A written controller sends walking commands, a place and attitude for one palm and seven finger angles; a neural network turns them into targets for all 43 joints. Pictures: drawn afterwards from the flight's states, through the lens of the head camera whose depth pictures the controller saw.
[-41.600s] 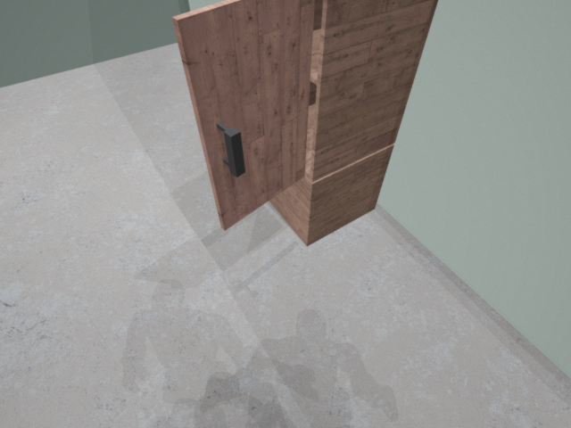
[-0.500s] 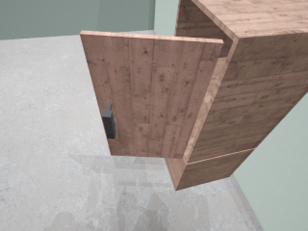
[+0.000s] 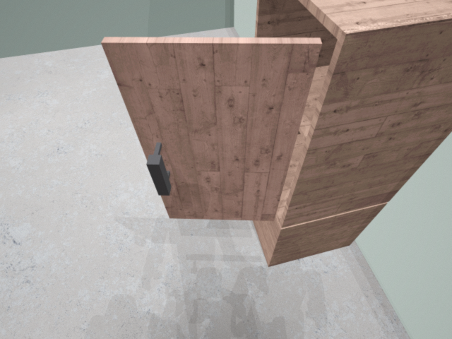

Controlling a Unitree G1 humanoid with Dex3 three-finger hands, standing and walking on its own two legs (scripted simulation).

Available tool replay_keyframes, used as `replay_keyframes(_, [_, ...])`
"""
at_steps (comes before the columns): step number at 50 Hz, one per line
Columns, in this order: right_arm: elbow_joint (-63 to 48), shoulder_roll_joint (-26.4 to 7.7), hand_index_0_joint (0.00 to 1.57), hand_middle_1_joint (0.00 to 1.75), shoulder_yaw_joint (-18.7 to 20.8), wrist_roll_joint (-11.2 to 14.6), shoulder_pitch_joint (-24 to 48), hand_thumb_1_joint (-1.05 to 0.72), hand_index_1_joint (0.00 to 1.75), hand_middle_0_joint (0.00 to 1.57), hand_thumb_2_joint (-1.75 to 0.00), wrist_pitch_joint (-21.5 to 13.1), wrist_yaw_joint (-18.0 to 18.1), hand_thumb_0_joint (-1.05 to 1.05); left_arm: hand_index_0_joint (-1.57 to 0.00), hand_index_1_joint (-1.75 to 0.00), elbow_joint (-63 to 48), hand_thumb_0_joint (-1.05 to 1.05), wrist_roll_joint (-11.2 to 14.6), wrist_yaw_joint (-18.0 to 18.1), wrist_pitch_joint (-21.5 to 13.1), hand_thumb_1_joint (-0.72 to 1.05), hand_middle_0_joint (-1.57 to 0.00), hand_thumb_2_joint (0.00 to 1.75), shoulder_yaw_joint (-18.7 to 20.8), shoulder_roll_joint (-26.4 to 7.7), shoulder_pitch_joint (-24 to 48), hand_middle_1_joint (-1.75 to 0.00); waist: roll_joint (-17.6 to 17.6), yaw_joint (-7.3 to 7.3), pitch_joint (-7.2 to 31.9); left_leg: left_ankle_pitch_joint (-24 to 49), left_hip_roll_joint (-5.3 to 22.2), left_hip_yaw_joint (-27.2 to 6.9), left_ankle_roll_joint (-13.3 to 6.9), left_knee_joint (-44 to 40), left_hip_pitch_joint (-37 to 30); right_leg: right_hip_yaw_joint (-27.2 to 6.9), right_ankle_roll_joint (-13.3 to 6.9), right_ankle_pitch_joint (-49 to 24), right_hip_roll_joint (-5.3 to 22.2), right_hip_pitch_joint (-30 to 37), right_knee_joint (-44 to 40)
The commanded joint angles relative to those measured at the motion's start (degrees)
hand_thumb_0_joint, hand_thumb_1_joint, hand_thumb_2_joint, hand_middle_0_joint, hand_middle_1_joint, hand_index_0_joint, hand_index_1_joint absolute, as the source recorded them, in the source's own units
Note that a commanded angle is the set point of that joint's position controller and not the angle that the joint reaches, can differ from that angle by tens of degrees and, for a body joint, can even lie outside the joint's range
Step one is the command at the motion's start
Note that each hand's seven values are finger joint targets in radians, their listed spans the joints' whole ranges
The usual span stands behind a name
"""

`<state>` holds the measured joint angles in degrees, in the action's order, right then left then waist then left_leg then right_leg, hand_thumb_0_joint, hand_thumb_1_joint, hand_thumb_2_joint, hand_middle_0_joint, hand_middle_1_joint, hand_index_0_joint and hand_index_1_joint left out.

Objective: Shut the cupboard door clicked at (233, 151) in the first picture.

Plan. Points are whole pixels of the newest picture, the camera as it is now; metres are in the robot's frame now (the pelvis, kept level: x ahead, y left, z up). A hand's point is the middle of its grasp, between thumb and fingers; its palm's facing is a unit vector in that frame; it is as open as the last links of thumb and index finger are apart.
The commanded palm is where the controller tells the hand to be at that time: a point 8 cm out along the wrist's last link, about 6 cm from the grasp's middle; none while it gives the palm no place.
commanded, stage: come to a stop and stand still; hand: left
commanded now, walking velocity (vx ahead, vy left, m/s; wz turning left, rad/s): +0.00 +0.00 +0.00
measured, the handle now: (161, 168) +0.47 +0.18 -0.03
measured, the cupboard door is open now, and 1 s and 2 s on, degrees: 74 74 74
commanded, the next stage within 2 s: look again from close up in 2.00 s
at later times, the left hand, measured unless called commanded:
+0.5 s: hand out of the picture -0.07 +0.27 -0.17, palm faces +0.07 -0.97 -0.22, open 7.4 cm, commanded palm none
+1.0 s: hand out of the picture -0.19 +0.31 -0.21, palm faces +0.09 -0.99 -0.15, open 7.4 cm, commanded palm none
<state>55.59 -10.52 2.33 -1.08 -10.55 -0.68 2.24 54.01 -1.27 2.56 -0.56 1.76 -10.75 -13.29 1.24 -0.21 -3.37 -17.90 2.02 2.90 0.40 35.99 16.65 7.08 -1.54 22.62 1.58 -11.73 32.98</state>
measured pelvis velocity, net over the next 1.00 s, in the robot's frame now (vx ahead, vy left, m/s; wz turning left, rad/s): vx -0.15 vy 0.13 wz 0.02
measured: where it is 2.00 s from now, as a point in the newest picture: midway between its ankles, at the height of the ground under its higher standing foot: outside the picture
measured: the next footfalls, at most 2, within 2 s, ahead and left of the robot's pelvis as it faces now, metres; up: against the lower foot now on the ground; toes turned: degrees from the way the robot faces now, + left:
left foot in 0.96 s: -0.07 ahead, +0.18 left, +0.00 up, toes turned +0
right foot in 1.56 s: -0.20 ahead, +0.03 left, +0.00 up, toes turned -7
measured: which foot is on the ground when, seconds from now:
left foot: down 0.00-0.82, up 0.84-0.94, down 0.96-1.00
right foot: down 0.00-0.96, up 0.98-1.00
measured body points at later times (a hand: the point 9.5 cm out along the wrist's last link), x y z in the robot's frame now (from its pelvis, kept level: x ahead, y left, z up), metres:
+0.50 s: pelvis -0.07 +0.06 +0.00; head -0.07 +0.09 +0.45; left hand -0.07 +0.32 -0.16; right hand +0.01 -0.19 -0.12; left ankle +0.02 +0.10 -0.73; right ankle -0.06 -0.09 -0.73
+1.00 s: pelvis -0.15 +0.13 -0.02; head -0.16 +0.18 +0.43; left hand -0.19 +0.36 -0.20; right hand -0.10 -0.13 -0.13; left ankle -0.11 +0.18 -0.73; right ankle -0.06 -0.07 -0.72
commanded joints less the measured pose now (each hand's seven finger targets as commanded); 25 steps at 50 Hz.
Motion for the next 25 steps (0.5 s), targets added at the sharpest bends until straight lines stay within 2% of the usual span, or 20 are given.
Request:
replay_keyframes(1, [-7.67,-3.30,0.20,0.30,1.22,-0.08,3.14,-0.90,0.30,0.20,-0.90,-0.13,-0.22,0.00,-0.20,-0.30,-2.81,0.00,-0.99,1.73,-1.43,0.90,-0.20,0.90,2.50,-8.94,-12.27,-0.30,-12.69,-3.47,9.79,-9.79,-1.18,-3.74,-1.67,14.65,16.84,-12.94,-4.00,-75.80,16.35,21.27,-1.33])
replay_keyframes(2, [-8.28,-3.33,0.20,0.30,1.50,0.18,3.73,-0.90,0.30,0.20,-0.90,0.46,-0.40,0.00,-0.20,-0.30,-4.44,0.00,-0.96,1.74,-0.86,0.90,-0.20,0.90,2.40,-8.75,-10.26,-0.30,-9.94,-2.67,7.17,-8.34,-1.14,-2.76,-1.52,16.10,15.75,-13.28,-5.99,-67.13,15.62,16.71,-2.86])
replay_keyframes(3, [-8.55,-2.84,0.20,0.30,1.50,0.39,3.78,-0.90,0.30,0.20,-0.90,1.02,-0.64,0.00,-0.20,-0.30,-5.54,0.00,-0.88,1.64,-0.34,0.90,-0.20,0.90,2.26,-9.35,-7.46,-0.30,-8.97,-1.61,5.41,-7.52,-1.17,-2.09,-1.36,15.78,14.24,-12.91,-7.49,-59.10,14.77,12.81,-4.08])
replay_keyframes(4, [-8.68,-3.18,0.20,0.30,1.56,0.41,3.99,-0.90,0.30,0.20,-0.90,1.33,-0.83,0.00,-0.20,-0.30,-6.60,0.00,-0.91,1.51,-0.03,0.90,-0.20,0.90,2.26,-9.86,-4.58,-0.30,-8.47,-0.77,3.42,-6.51,-1.15,-1.59,-1.34,13.74,11.96,-11.67,-8.04,-52.27,13.98,8.50,-5.17])
replay_keyframes(6, [-8.54,-4.41,0.20,0.30,1.71,0.38,2.26,-0.90,0.30,0.20,-0.90,1.42,-1.49,0.00,-0.20,-0.30,-8.75,0.00,-0.70,1.12,0.29,0.90,-0.20,0.90,2.36,-11.50,-0.23,-0.30,-8.76,0.81,0.55,-0.87,-1.19,0.09,-1.55,7.20,4.86,-8.48,-6.96,-37.79,11.49,0.05,-6.78])
replay_keyframes(8, [-7.37,-6.53,0.20,0.30,2.18,0.11,-1.24,-0.90,0.30,0.20,-0.90,1.01,-1.59,0.00,-0.20,-0.30,-9.25,0.00,-0.18,0.81,0.65,0.90,-0.20,0.90,2.40,-12.11,2.10,-0.30,-7.75,2.55,0.29,7.20,-0.26,-0.54,-2.06,-0.41,-3.78,-7.80,-4.66,-19.08,9.63,-7.34,-6.65])
replay_keyframes(9, [-7.14,-8.54,0.20,0.30,2.24,-0.11,-2.20,-0.90,0.30,0.20,-0.90,0.59,-1.64,0.00,-0.20,-0.30,-9.24,0.00,-0.06,0.64,0.97,0.90,-0.20,0.90,2.14,-10.86,1.85,-0.30,-2.38,2.60,0.08,8.48,2.30,-4.75,-3.19,-4.54,-5.87,-6.93,-2.93,-8.48,6.96,-10.73,-5.20])
replay_keyframes(10, [-7.33,-10.86,0.20,0.30,2.42,-0.44,-2.51,-0.90,0.30,0.20,-0.90,0.37,-1.71,0.00,-0.20,-0.30,-9.29,0.00,-0.13,0.40,1.34,0.90,-0.20,0.90,1.70,-8.99,0.26,-0.30,4.30,1.92,-1.20,4.75,6.40,-11.35,-5.71,-10.04,-3.52,-4.60,-0.74,0.54,3.15,-11.15,-3.68])
replay_keyframes(11, [-7.94,-12.66,0.20,0.30,2.59,-0.66,-0.41,-0.90,0.30,0.20,-0.90,0.66,-1.69,0.00,-0.20,-0.30,-8.71,0.00,0.05,0.22,1.33,0.90,-0.20,0.90,1.59,-8.25,-1.75,-0.30,7.66,0.51,-2.41,-4.96,9.02,-16.22,-7.75,-15.45,2.87,-4.06,0.36,3.86,1.20,-7.69,-3.82])
replay_keyframes(12, [-8.22,-12.66,0.20,0.30,2.54,-0.80,1.73,-0.90,0.30,0.20,-0.90,0.88,-1.67,0.00,-0.20,-0.30,-7.84,0.00,-0.08,0.04,1.21,0.90,-0.20,0.90,1.78,-9.13,-2.52,-0.30,9.50,-0.35,-4.36,-14.20,8.31,-17.57,-7.69,-19.14,8.88,-3.97,0.17,3.76,0.48,-3.94,-3.13])
replay_keyframes(13, [-8.49,-12.91,0.20,0.30,2.43,-0.76,3.17,-0.90,0.30,0.20,-0.90,0.84,-1.63,0.00,-0.20,-0.30,-6.63,0.00,-0.20,-0.21,1.22,0.90,-0.20,0.90,2.09,-10.04,-3.47,-0.30,11.01,-1.05,-4.24,-18.78,7.88,-18.45,-7.33,-21.74,11.37,-3.85,-0.13,2.88,0.66,-1.49,-1.72])
replay_keyframes(14, [-8.76,-13.06,0.20,0.30,2.37,-0.66,4.05,-0.90,0.30,0.20,-0.90,0.83,-1.58,0.00,-0.20,-0.30,-5.66,0.00,-0.30,-0.50,1.23,0.90,-0.20,0.90,2.20,-10.39,-4.69,-0.30,9.95,-1.64,-3.55,-20.19,7.89,-18.39,-7.15,-22.96,12.32,-3.69,-0.34,1.89,0.67,0.23,-0.84])
replay_keyframes(15, [-8.74,-12.65,0.20,0.30,2.11,-0.64,3.75,-0.90,0.30,0.20,-0.90,0.74,-1.53,0.00,-0.20,-0.30,-5.16,0.00,-0.44,-0.73,1.21,0.90,-0.20,0.90,1.98,-9.66,-6.05,-0.30,9.26,-2.17,-2.37,-19.20,7.53,-17.60,-7.15,-23.03,11.92,-3.81,-0.63,1.22,0.77,1.63,-1.25])
replay_keyframes(16, [-8.38,-12.14,0.20,0.30,2.01,-0.58,3.35,-0.90,0.30,0.20,-0.90,0.63,-1.45,0.00,-0.20,-0.30,-4.20,0.00,-0.37,-0.90,1.08,0.90,-0.20,0.90,1.98,-9.35,-7.33,-0.30,7.92,-2.13,0.53,-17.97,6.97,-17.23,-6.76,-22.72,8.98,-3.82,-0.81,0.60,0.83,1.79,-2.38])
replay_keyframes(18, [-7.77,-11.76,0.20,0.30,1.90,-0.48,2.34,-0.90,0.30,0.20,-0.90,0.77,-1.43,0.00,-0.20,-0.30,-3.14,0.00,-0.28,-1.11,1.03,0.90,-0.20,0.90,1.85,-8.94,-8.75,-0.30,4.51,-1.77,3.87,-15.80,6.30,-15.57,-5.94,-22.34,4.93,-3.63,-1.02,0.16,0.74,1.88,-4.56])
replay_keyframes(20, [-6.99,-11.44,0.20,0.30,1.88,-0.31,1.46,-0.90,0.30,0.20,-0.90,0.67,-1.41,0.00,-0.20,-0.30,-2.69,0.00,-0.38,-1.16,0.89,0.90,-0.20,0.90,1.77,-8.72,-9.28,-0.30,2.24,-1.52,5.16,-13.64,5.80,-14.92,-5.49,-22.39,2.38,-3.92,-1.36,-0.26,1.00,1.91,-6.80])
replay_keyframes(22, [-5.94,-11.41,0.20,0.30,1.83,-0.21,1.21,-0.90,0.30,0.20,-0.90,0.71,-1.48,0.00,-0.20,-0.30,-2.15,0.00,-0.42,-1.10,0.80,0.90,-0.20,0.90,1.70,-8.69,-9.61,-0.30,0.03,-1.20,4.72,-12.09,5.05,-13.57,-4.67,-21.65,1.47,-4.91,-1.57,-0.04,1.71,1.07,-9.01])
replay_keyframes(25, [-4.37,-10.60,0.20,0.30,1.58,-0.13,0.09,-0.90,0.30,0.20,-0.90,1.12,-1.55,0.00,-0.20,-0.30,-1.19,0.00,-0.58,-0.96,1.04,0.90,-0.20,0.90,1.52,-8.83,-10.24,-0.30,-1.36,-0.65,-0.05,-12.71,3.56,-12.13,-3.50,-21.70,2.51,-6.59,-2.06,4.30,2.63,-2.89,-12.06])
